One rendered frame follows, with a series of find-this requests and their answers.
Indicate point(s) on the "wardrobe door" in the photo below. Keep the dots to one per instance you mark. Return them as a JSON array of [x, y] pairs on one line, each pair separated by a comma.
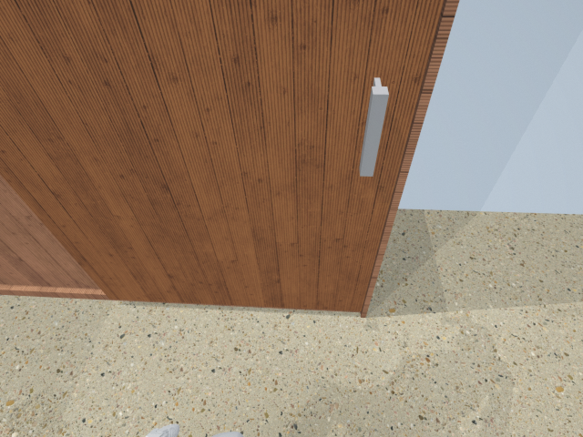
[[208, 151], [29, 253]]

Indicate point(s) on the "handle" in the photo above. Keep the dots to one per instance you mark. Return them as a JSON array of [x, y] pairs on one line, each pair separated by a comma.
[[373, 129]]

